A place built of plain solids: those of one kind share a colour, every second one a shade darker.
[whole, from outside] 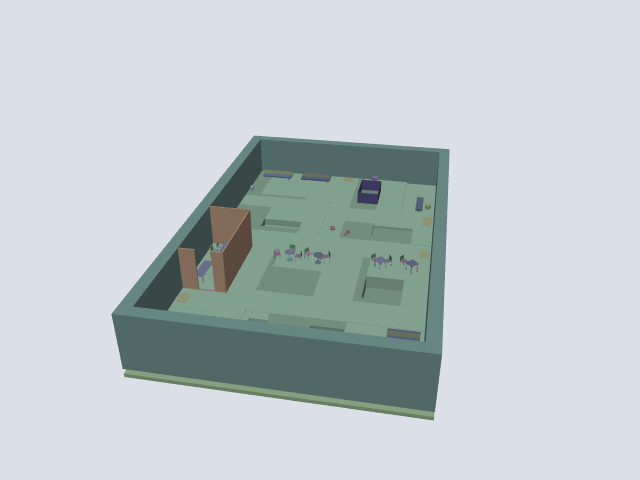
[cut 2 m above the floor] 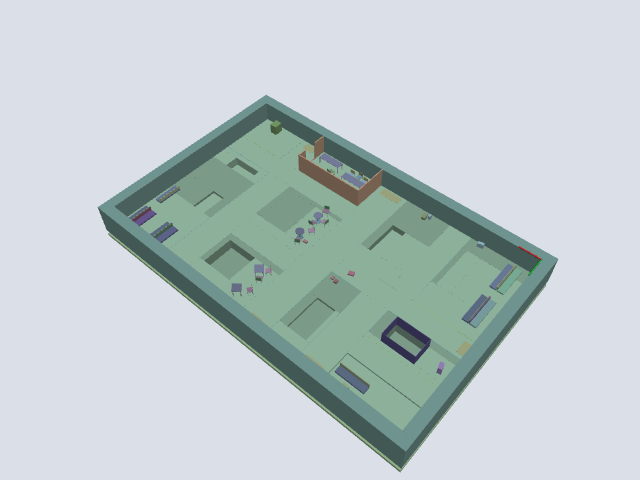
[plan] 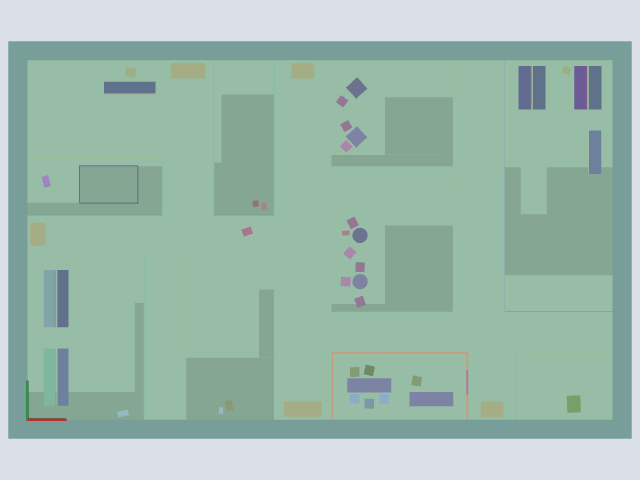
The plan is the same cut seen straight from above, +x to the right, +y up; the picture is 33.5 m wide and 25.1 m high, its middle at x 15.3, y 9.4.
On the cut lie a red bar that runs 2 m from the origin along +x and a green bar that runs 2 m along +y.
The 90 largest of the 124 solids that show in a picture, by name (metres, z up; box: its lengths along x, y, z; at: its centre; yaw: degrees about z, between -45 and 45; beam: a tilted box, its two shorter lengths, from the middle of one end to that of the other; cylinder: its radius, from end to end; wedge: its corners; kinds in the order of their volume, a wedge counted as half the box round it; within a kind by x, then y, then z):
{
 "floor_1": {"box": [2.75, 1.91, 1.32], "at": [1.38, 12.3, -0.66]},
 "floor_2": {"box": [4.25, 4.66, 1.32], "at": [2.12, 3.78, -0.66]},
 "floor_3": {"box": [6.1, 1.45, 1.32], "at": [3.05, 0.72, -0.66]},
 "floor_4": {"box": [6.1, 2.59, 1.32], "at": [3.05, 7.41, -0.66]},
 "floor_5": {"box": [7.05, 0.65, 1.32], "at": [3.52, 11.03, -0.66]},
 "floor_6": {"box": [7.05, 0.39, 1.32], "at": [3.52, 13.46, -0.66]},
 "floor_7": {"box": [7.05, 2.1, 1.0], "at": [3.52, 14.7, -0.5]},
 "floor_8": {"box": [7.05, 3.05, 0.84], "at": [3.52, 17.27, -0.58]},
 "floor_9": {"box": [3.01, 1.91, 0.36], "at": [4.25, 12.3, -1.14]},
 "floor_10": {"box": [1.36, 4.66, 1.32], "at": [4.93, 3.78, -0.66]},
 "floor_11": {"box": [0.49, 4.66, 1.32], "at": [5.86, 3.78, -0.66]},
 "floor_12": {"box": [1.29, 1.91, 1.32], "at": [6.41, 12.3, -0.66]},
 "floor_13": {"box": [12.9, 2.0, 1.0], "at": [6.45, 9.7, -0.5]},
 "floor_14": {"box": [2.2, 8.7, 1.0], "at": [7.2, 4.35, -0.5]},
 "floor_15": {"box": [2.7, 8.1, 1.0], "at": [8.4, 14.75, -0.5]},
 "floor_16": {"box": [2.45, 3.56, 1.32], "at": [9.53, 5.03, -0.66]},
 "floor_17": {"box": [0.4, 3.56, 1.33], "at": [9.95, 15.23, -0.66]},
 "floor_18": {"box": [4.6, 3.25, 1.32], "at": [10.6, 1.62, -0.66]},
 "floor_19": {"box": [4.6, 1.89, 1.32], "at": [10.6, 7.75, -0.66]},
 "floor_20": {"box": [1.91, 3.56, 1.09], "at": [11.11, 15.23, -0.78]},
 "floor_21": {"box": [3.15, 2.75, 1.33], "at": [11.32, 12.07, -0.66]},
 "floor_22": {"box": [3.15, 1.79, 1.33], "at": [11.32, 17.91, -0.66]},
 "floor_23": {"box": [1.36, 3.56, 0.69], "at": [11.43, 5.03, -0.97]},
 "floor_24": {"box": [0.84, 3.56, 1.33], "at": [12.48, 15.23, -0.66]},
 "floor_25": {"box": [0.79, 3.56, 1.32], "at": [12.51, 5.03, -0.66]},
 "floor_26": {"box": [3.0, 18.8, 1.0], "at": [14.4, 9.4, -0.5]},
 "floor_27": {"box": [2.8, 4.11, 1.32], "at": [17.3, 8.11, -0.66]},
 "floor_28": {"box": [2.8, 3.01, 1.32], "at": [17.3, 15.36, -0.66]},
 "floor_29": {"box": [6.35, 0.4, 1.32], "at": [19.07, 5.85, -0.66]},
 "floor_30": {"box": [6.35, 0.99, 1.32], "at": [19.07, 10.65, -0.66]},
 "floor_31": {"box": [6.35, 2.1, 1.0], "at": [19.07, 12.2, -0.5]},
 "floor_32": {"box": [6.35, 0.6, 1.32], "at": [19.07, 13.55, -0.66]},
 "floor_33": {"box": [6.35, 1.94, 1.32], "at": [19.07, 17.83, -0.66]},
 "floor_34": {"box": [7.15, 3.55, 1.0], "at": [19.48, 1.77, -0.5]},
 "floor_35": {"box": [3.01, 4.11, 1.32], "at": [20.2, 8.11, -0.66]},
 "floor_36": {"box": [3.01, 3.01, 0.26], "at": [20.2, 15.36, -1.19]},
 "floor_37": {"box": [0.54, 4.11, 1.32], "at": [21.98, 8.11, -0.66]},
 "floor_38": {"box": [0.54, 3.01, 1.32], "at": [21.98, 15.36, -0.66]},
 "floor_39": {"box": [14.7, 2.1, 1.0], "at": [23.25, 4.6, -0.5]},
 "floor_40": {"box": [2.7, 13.15, 1.0], "at": [23.6, 12.22, -0.5]},
 "floor_41": {"box": [2.5, 3.55, 1.0], "at": [24.3, 1.77, -0.5]},
 "floor_42": {"box": [0.85, 1.36, 1.32], "at": [25.38, 6.88, -0.66]},
 "floor_43": {"box": [0.85, 2.46, 1.32], "at": [25.38, 11.98, -0.66]},
 "floor_44": {"box": [1.36, 2.46, 1.07], "at": [26.48, 11.98, -0.79]},
 "floor_45": {"box": [3.01, 1.36, 0.43], "at": [27.3, 6.88, -1.1]},
 "floor_46": {"box": [5.65, 0.55, 1.32], "at": [27.77, 5.92, -0.66]},
 "floor_47": {"box": [5.65, 3.19, 1.32], "at": [27.77, 9.15, -0.66]},
 "floor_48": {"box": [5.65, 5.59, 1.32], "at": [27.77, 16.0, -0.66]},
 "floor_49": {"box": [5.05, 3.55, 1.01], "at": [28.07, 1.77, -0.5]},
 "floor_50": {"box": [3.44, 2.46, 1.32], "at": [28.88, 11.98, -0.66]},
 "floor_51": {"box": [1.79, 1.36, 1.32], "at": [29.7, 6.88, -0.66]},
 "wall_1": {"box": [1.0, 18.8, 4.6], "at": [-0.5, 9.4, 1.3]},
 "wall_2": {"box": [32.6, 1.0, 4.6], "at": [15.3, -0.5, 1.3]},
 "wall_3": {"box": [32.6, 1.0, 4.6], "at": [15.3, 19.3, 1.3]},
 "wall_4": {"box": [1.0, 18.8, 4.6], "at": [31.1, 9.4, 1.3]},
 "floor_base_1": {"box": [32.6, 20.8, 0.3], "at": [15.3, 9.4, -1.57]},
 "part_1": {"box": [0.1, 3.45, 3.65], "at": [15.95, 1.73, 1.77]},
 "part_2": {"box": [7.15, 0.1, 3.65], "at": [19.48, 3.5, 1.77]},
 "part_3": {"box": [0.1, 1.31, 3.65], "at": [23.0, 0.66, 1.77]},
 "part_4": {"box": [0.1, 0.84, 3.65], "at": [23.0, 3.03, 1.77]},
 "seat_1": {"box": [0.62, 3.0, 0.14], "at": [1.84, 2.23, 0.38]},
 "seat_2": {"box": [0.62, 3.0, 0.14], "at": [1.84, 6.33, 0.38]},
 "seat_3": {"box": [2.7, 0.67, 0.17], "at": [5.36, 17.34, 0.22]},
 "seat_4": {"box": [0.68, 2.28, 0.15], "at": [26.75, 17.36, 0.39]},
 "seat_5": {"box": [0.68, 2.28, 0.15], "at": [29.68, 13.98, 0.39]},
 "seat_6": {"box": [0.68, 2.28, 0.15], "at": [29.68, 17.36, 0.39]},
 "trolley_1": {"box": [0.71, 0.89, 0.97], "at": [28.57, 0.82, 0.49], "yaw": 2.1},
 "rail_1": {"box": [0.04, 1.91, 1.1], "at": [2.73, 12.3, 0.55]},
 "rail_2": {"box": [3.09, 0.04, 1.1], "at": [4.25, 11.33, 0.55]},
 "rail_3": {"box": [3.09, 0.04, 1.1], "at": [4.25, 13.28, 0.55]},
 "rail_4": {"box": [0.04, 1.91, 1.1], "at": [5.78, 12.3, 0.55]},
 "low_mat_1": {"box": [0.8, 1.2, 0.06], "at": [0.55, 9.7, -0.02]},
 "low_mat_2": {"box": [1.8, 0.8, 0.06], "at": [8.4, 18.25, -0.02]},
 "low_mat_3": {"box": [2.0, 0.8, 0.06], "at": [14.4, 0.55, -0.02]},
 "low_mat_4": {"box": [1.2, 0.8, 0.06], "at": [14.4, 18.25, -0.02]},
 "low_mat_5": {"box": [1.2, 0.8, 0.06], "at": [24.3, 0.55, -0.02]},
 "sr00a_seat_1": {"box": [0.62, 3.0, 0.14], "at": [1.17, 2.23, 0.38]},
 "sr01a_seat_1": {"box": [0.62, 3.0, 0.14], "at": [1.17, 6.33, 0.38]},
 "sr03a_seat_1": {"box": [0.68, 2.28, 0.15], "at": [26.02, 17.36, 0.39]},
 "sr13a_seat_1": {"box": [0.68, 2.28, 0.15], "at": [28.93, 17.36, 0.39]},
 "carton_1": {"box": [0.55, 0.49, 0.4], "at": [5.4, 18.16, 0.04], "yaw": -7.5},
 "carton_2": {"box": [0.38, 0.56, 0.29], "at": [10.54, 0.74, 0.14], "yaw": 12.3},
 "carton_3": {"box": [0.42, 0.4, 0.31], "at": [28.19, 18.27, 0.15], "yaw": -18.4},
 "suitcase_1": {"box": [0.35, 0.59, 0.74], "at": [0.98, 12.46, 0.37], "yaw": 16.3},
 "top_1": {"box": [2.3, 0.75, 0.036], "at": [17.88, 1.8, 0.71]},
 "top_2": {"box": [2.3, 0.75, 0.036], "at": [21.12, 1.07, 0.71]},
 "bag_1": {"box": [0.57, 0.3, 0.44], "at": [5.0, 0.33, 0.22], "yaw": 12.1},
 "back_1": {"box": [2.7, 0.06, 0.39], "at": [5.36, 17.04, 0.49]},
 "inway_backpack_1": {"box": [0.53, 0.39, 0.2], "at": [11.49, 9.84, 0.05], "yaw": 19.6},
 "sr00a_back_1": {"box": [0.04, 3.0, 0.35], "at": [1.46, 2.23, 0.62]}
}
